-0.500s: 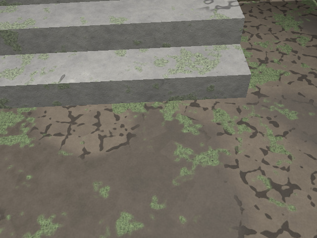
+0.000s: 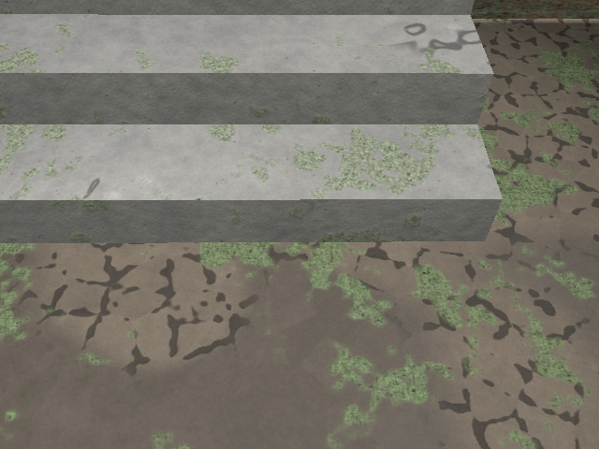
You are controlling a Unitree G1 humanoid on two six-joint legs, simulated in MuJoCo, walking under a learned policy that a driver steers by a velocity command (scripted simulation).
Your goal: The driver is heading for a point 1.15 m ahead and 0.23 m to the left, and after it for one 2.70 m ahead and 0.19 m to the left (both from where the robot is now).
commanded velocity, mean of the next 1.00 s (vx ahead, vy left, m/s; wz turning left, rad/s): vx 0.50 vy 0.00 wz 0.50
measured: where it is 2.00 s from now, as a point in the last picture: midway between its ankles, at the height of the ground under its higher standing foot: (193, 293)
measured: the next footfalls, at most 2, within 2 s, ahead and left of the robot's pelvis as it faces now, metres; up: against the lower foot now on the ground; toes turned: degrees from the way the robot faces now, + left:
right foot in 0.26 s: +0.32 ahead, -0.15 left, +0.00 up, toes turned +12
left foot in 0.80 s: +0.50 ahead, +0.20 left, +0.00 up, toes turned +31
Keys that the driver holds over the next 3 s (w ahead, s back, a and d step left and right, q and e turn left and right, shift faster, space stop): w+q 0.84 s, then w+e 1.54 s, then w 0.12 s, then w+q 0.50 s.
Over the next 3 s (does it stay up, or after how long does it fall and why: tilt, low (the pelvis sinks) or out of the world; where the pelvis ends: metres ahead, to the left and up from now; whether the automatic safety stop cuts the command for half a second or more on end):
stays up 1.48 0.19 0.34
